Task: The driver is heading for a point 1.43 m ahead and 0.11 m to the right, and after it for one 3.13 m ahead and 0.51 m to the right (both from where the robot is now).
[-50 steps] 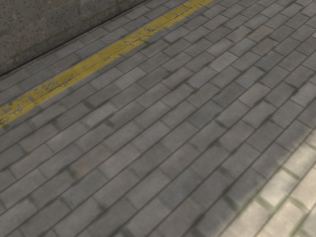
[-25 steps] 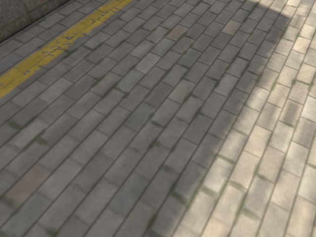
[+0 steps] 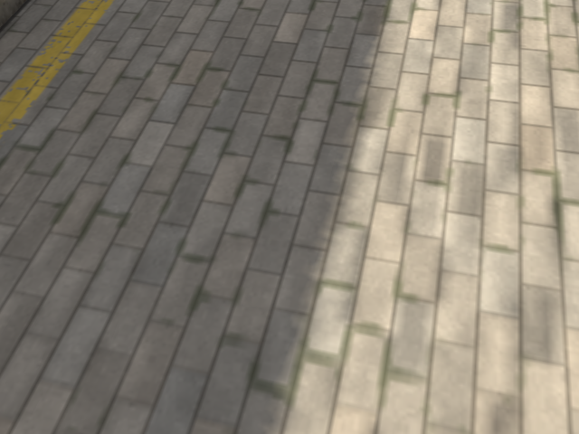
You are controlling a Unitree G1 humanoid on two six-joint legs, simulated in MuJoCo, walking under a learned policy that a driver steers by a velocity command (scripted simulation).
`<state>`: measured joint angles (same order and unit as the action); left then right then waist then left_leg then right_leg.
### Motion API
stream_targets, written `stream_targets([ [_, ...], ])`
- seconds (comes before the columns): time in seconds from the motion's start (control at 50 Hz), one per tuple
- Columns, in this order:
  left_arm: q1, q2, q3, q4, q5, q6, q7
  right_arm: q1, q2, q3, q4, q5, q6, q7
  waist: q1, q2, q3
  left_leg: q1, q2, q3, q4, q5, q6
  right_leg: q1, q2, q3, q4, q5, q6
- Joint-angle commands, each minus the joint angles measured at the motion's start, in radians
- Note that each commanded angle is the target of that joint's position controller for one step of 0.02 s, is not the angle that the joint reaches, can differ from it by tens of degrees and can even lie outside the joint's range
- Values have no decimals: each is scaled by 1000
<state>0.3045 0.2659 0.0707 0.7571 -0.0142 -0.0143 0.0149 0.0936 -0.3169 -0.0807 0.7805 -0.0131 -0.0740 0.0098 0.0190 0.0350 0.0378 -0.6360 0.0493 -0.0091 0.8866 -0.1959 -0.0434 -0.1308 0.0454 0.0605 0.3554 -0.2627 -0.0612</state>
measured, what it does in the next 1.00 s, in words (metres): walks ahead, turning right: left foot, then right foot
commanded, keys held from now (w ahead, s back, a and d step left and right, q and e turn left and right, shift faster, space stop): e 0.30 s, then no key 0.36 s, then w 0.34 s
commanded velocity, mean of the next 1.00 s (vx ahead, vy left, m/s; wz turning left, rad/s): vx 0.12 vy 0.00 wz -0.31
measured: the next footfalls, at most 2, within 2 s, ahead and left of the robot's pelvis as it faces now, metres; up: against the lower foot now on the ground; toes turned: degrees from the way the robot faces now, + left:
left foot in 0.18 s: +0.24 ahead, +0.10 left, +0.00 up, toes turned -10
right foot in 0.56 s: +0.13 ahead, -0.13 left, +0.00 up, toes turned -16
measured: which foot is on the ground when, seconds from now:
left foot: up 0.00-0.16, down 0.18-0.56, up 0.58-0.94, down 0.96-1.00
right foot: down 0.00-0.20, up 0.22-0.54, down 0.56-0.96, up 0.98-1.00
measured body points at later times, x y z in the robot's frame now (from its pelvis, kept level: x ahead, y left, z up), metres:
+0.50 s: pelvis +0.11 +0.01 -0.01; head +0.15 -0.01 +0.44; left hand +0.32 +0.24 -0.11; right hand +0.18 -0.30 -0.12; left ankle +0.20 +0.11 -0.75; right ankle +0.08 -0.12 -0.72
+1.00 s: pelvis +0.18 +0.00 -0.01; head +0.20 +0.01 +0.44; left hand +0.33 +0.24 -0.13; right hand +0.24 -0.31 -0.11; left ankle +0.21 +0.09 -0.75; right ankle +0.09 -0.12 -0.74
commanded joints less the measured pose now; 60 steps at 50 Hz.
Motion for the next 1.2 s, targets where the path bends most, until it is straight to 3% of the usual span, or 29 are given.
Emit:
stream_targets([
  [0.02,-48,209,56,-84,-11,-4,26,-92,-35,2,-95,3,-6,3,-5,-148,-64,74,-62,15,-206,156,-2,-18,-178,114,-23,661,-121],
  [0.08,-19,213,59,-80,-13,11,31,-121,-60,-3,-116,12,-2,16,11,-158,-78,129,-83,-10,-304,182,7,2,-195,186,19,593,-102],
  [0.16,-72,198,52,-107,-12,17,32,-40,-111,-25,-112,2,-17,13,-41,-175,-102,268,-88,-22,-444,174,58,40,-167,282,166,553,-61],
  [0.18,-86,171,43,-124,-8,12,29,12,-136,-32,-112,-14,-26,5,-68,-143,-159,418,-32,-48,-491,345,97,1,-105,262,279,523,-26],
  [0.2,-89,115,23,-160,14,9,26,106,-199,-41,-117,-36,-25,-7,-92,10,-297,686,173,-228,-435,711,177,-146,-13,194,537,214,22],
  [0.22,119,81,14,-155,5,8,20,120,-205,-39,-107,-36,-4,-5,5,272,-442,919,435,-563,-438,874,385,-389,114,136,806,-525,74],
  [0.24,141,202,42,-112,-6,18,15,82,-133,-25,-125,-5,12,-7,2,157,-396,816,418,-573,-490,597,381,-437,20,147,926,-451,103],
  [0.26,40,246,58,-120,-16,33,16,33,-76,-9,-145,1,22,-15,-22,96,-255,697,339,-404,-509,441,329,-475,-16,97,960,-372,124],
  [0.28,7,232,58,-119,-16,52,23,-12,-59,0,-145,-3,35,-19,-8,51,-188,585,277,-309,-543,294,291,-470,-49,66,942,-312,135],
  [0.34,7,156,42,-137,-7,80,26,-62,-86,-5,-139,-17,49,-29,14,105,-92,342,179,-143,-633,128,270,-346,-62,-1,837,-207,141],
  [0.46,-54,115,9,-161,12,58,9,-44,-127,-16,-119,7,58,-23,-23,110,-158,402,225,-102,-619,174,306,-217,-83,-41,472,-139,103],
  [0.54,4,120,14,-125,20,54,-10,-32,-106,0,-92,31,73,-14,19,89,-141,324,187,-65,-544,5,223,-12,-39,-95,147,37,42],
  [0.56,1,141,15,-134,29,54,-7,12,-66,14,-71,28,70,-8,15,37,-128,265,147,-30,-487,-72,144,51,-88,-13,58,101,8],
  [0.58,-5,208,22,-157,40,55,6,41,7,38,-81,-9,64,5,-34,-199,-151,168,43,88,-246,-236,40,111,-311,265,-20,236,-61],
  [0.6,-71,218,19,-169,58,46,0,-7,-38,22,-102,-1,64,-5,-17,-304,-86,167,-11,42,-161,-380,12,-111,-406,364,-88,146,-199],
  [0.62,-127,177,8,-181,64,26,-4,-27,-94,7,-96,9,71,-15,-14,-242,-43,188,8,3,-70,-340,4,-150,-354,312,-104,80,-198],
  [0.64,-152,143,-2,-167,60,8,-6,-2,-92,1,-80,12,76,-17,-30,-228,-40,182,8,-8,-46,-294,0,-142,-310,251,-93,86,-162],
  [0.68,-138,142,-1,-140,35,-7,-5,49,-86,-3,-42,-1,84,-22,-25,-200,-68,166,9,0,-7,-233,-18,-71,-267,197,-73,119,-130],
  [0.72,-53,168,9,-106,15,-3,-2,26,-77,-1,-46,19,74,-10,16,-188,-59,93,-1,21,18,-210,-13,9,-265,230,-112,-78,-145],
  [0.82,-15,177,20,-85,7,-14,7,-59,-54,13,-71,36,24,8,53,-174,-13,70,3,23,-184,-204,45,89,-291,273,-164,-177,-162],
  [0.88,-29,190,28,-78,-4,-19,-4,-23,-53,17,-52,39,5,22,29,-164,-19,216,-21,57,-307,-157,71,13,-279,235,-155,-147,-164],
  [0.94,-63,159,18,-76,-9,-16,-13,133,-65,10,15,35,-1,23,-61,-130,-57,524,-55,78,-449,-11,97,-153,-225,169,-58,-128,-118],
  [0.96,-85,109,3,-82,0,-21,-16,228,-88,3,40,37,-2,16,-102,-99,-87,667,9,-1,-463,-32,119,-255,-183,116,53,-132,-74],
  [0.98,-125,28,-20,-119,17,-35,-20,321,-173,-14,52,30,-2,4,-126,109,-110,803,206,-283,-560,-127,195,-448,-64,-27,367,-177,6],
  [1.0,-146,86,-4,-164,0,-55,-13,358,-255,-37,56,21,-5,13,-141,252,-84,813,364,-606,-683,-323,343,-655,-9,-48,607,-336,39],
  [1.02,-135,153,15,-151,-17,-66,-13,303,-181,-16,36,22,-14,12,-119,141,-15,778,357,-603,-701,-436,353,-738,-76,17,737,-297,34],
  [1.04,-124,161,19,-137,-22,-71,-19,260,-131,-1,22,21,-20,11,-96,117,27,755,302,-514,-706,-431,313,-769,-106,20,768,-191,23],
  [1.1,-132,127,18,-123,3,-76,-28,204,-98,14,3,13,-18,10,-61,69,48,663,210,-305,-738,-111,254,-722,-162,-3,709,13,35],
  [1.2,-225,55,-9,-159,5,-77,-36,244,-115,11,13,19,-10,-6,-79,44,29,590,130,-92,-753,257,234,-606,-136,-70,446,225,83],
])
Keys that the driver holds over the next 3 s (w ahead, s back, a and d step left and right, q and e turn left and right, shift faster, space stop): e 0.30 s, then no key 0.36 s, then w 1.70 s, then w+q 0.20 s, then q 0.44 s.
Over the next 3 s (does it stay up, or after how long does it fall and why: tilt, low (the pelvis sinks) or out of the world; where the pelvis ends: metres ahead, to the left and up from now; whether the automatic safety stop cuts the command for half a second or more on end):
stays up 1.14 -0.27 -0.02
